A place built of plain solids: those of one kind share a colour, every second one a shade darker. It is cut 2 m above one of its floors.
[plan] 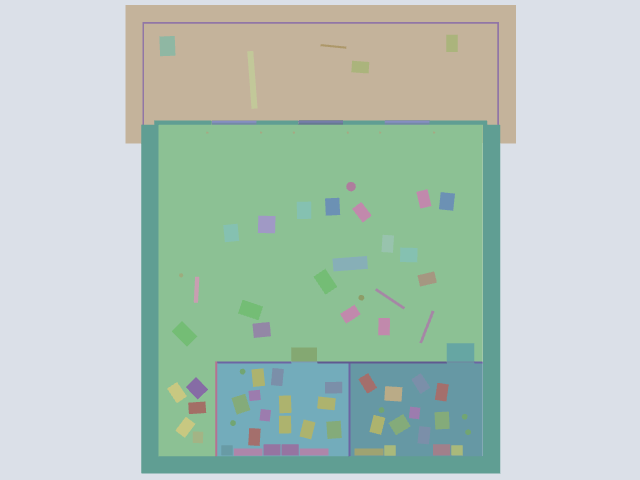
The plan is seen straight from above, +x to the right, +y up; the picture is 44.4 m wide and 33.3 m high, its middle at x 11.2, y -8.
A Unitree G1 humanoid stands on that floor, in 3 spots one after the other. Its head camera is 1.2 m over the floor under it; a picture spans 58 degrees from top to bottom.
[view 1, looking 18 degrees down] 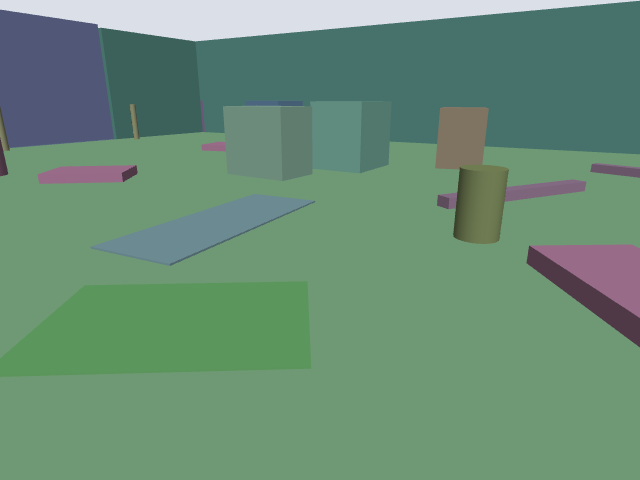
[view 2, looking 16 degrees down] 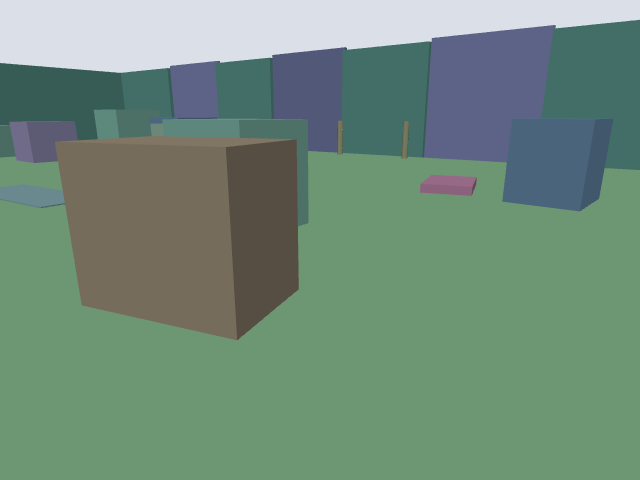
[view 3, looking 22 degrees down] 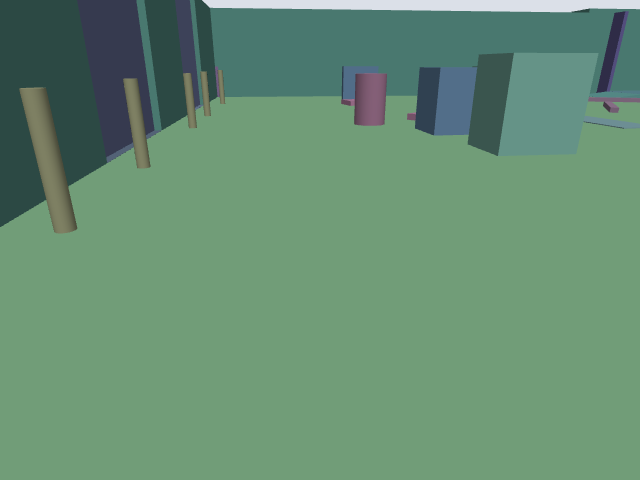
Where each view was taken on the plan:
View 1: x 10.10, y -12.73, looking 31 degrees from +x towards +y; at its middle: floor_hall_concrete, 3.88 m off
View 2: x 20.95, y -12.43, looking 126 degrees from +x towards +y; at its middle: floor_hall_concrete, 4.35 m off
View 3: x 3.75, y -2.20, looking -6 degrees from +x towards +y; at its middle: floor_hall_concrete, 3.20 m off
